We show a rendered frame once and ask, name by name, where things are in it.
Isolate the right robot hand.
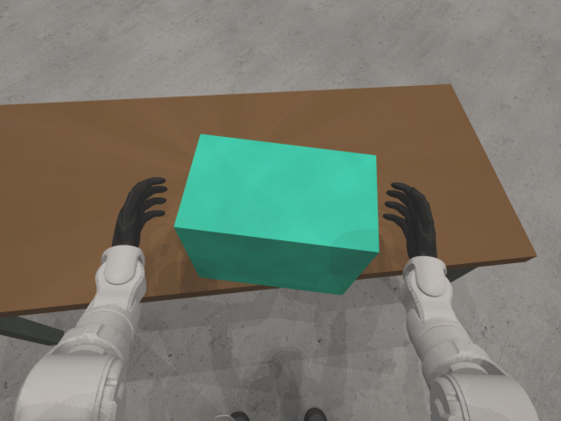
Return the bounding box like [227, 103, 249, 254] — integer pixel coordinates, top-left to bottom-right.
[383, 182, 437, 259]

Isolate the left robot hand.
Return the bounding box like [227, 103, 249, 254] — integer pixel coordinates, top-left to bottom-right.
[111, 177, 167, 247]

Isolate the carton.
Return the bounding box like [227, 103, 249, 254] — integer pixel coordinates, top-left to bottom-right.
[174, 134, 380, 295]

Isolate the robot right forearm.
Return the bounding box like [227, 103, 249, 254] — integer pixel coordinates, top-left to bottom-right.
[400, 256, 539, 421]

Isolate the table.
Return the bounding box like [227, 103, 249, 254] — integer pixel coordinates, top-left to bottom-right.
[0, 84, 537, 346]

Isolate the left robot upper arm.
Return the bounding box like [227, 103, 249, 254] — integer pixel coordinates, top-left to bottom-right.
[18, 354, 127, 421]

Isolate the right robot upper arm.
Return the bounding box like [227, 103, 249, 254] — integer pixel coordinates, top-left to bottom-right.
[430, 374, 536, 421]

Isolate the robot left forearm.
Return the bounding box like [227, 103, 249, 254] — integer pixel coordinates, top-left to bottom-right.
[13, 245, 146, 421]

